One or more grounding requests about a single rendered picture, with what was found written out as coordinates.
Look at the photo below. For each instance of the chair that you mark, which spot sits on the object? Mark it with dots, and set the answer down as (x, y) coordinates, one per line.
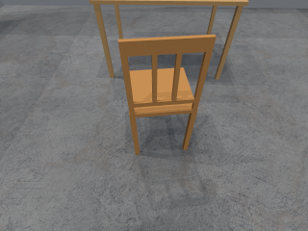
(163, 91)

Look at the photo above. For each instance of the table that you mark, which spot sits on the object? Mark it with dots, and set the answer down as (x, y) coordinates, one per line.
(215, 3)

